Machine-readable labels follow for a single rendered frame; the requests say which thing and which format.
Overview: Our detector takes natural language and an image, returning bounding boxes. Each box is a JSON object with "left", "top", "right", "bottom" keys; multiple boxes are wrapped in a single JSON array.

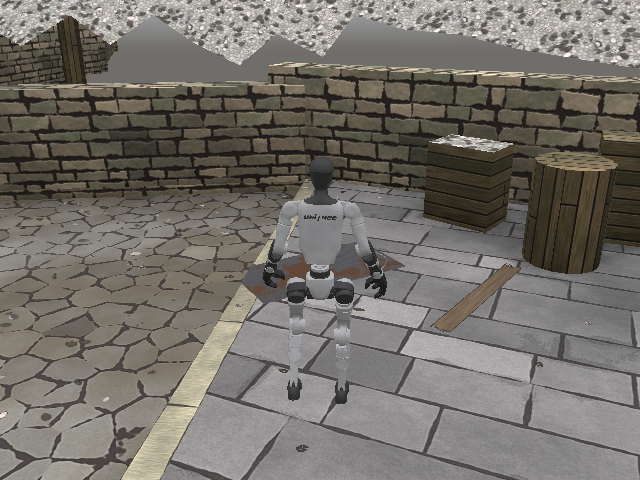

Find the right robot hand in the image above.
[{"left": 365, "top": 273, "right": 387, "bottom": 299}]

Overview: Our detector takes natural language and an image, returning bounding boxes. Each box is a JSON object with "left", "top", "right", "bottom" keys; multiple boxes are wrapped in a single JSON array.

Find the robot right foot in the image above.
[{"left": 335, "top": 380, "right": 349, "bottom": 404}]

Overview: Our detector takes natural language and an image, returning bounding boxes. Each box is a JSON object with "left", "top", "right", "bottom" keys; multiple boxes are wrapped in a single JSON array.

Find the right robot forearm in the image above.
[{"left": 362, "top": 240, "right": 383, "bottom": 279}]

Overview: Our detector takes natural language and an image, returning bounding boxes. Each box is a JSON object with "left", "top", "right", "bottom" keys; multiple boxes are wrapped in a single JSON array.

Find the left robot forearm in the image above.
[{"left": 265, "top": 239, "right": 283, "bottom": 273}]

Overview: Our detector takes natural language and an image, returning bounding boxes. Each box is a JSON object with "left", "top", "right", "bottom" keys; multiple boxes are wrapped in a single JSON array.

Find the left robot thigh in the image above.
[{"left": 286, "top": 277, "right": 307, "bottom": 335}]

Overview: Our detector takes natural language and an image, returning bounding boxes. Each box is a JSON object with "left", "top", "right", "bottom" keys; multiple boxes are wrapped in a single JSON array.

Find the left robot hand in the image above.
[{"left": 262, "top": 269, "right": 285, "bottom": 288}]

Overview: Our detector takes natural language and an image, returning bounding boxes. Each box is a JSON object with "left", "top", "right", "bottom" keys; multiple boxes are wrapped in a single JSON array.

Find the robot left upper arm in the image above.
[{"left": 272, "top": 200, "right": 300, "bottom": 255}]

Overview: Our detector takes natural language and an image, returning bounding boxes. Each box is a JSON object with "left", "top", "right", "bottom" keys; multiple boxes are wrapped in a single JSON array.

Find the robot right upper arm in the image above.
[{"left": 341, "top": 201, "right": 372, "bottom": 257}]

